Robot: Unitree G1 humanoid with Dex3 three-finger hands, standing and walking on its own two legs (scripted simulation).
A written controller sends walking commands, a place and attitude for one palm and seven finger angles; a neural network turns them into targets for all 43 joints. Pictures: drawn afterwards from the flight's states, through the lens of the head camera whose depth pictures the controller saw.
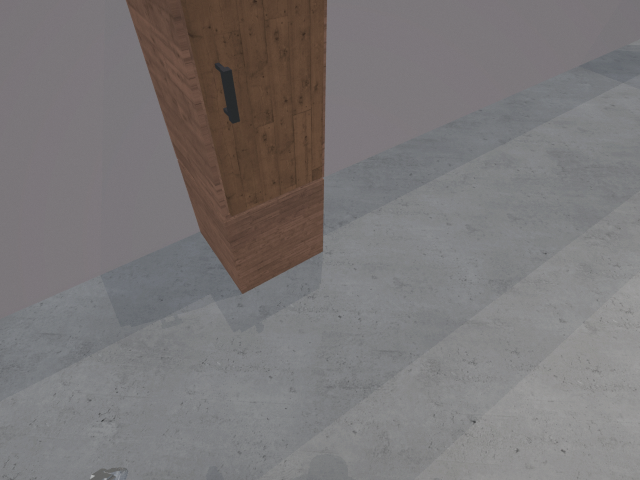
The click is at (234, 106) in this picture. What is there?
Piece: cupboard door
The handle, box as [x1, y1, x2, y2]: [215, 63, 239, 123]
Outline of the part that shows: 215,63 215,67 221,73 227,106 223,108 224,112 229,116 229,120 233,123 239,121 231,70 228,67 224,67 219,63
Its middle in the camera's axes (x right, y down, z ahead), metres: -0.22 -0.34 +0.89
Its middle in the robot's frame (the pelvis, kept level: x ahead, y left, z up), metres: +0.89 +0.27 +0.05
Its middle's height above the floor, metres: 0.82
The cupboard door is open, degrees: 0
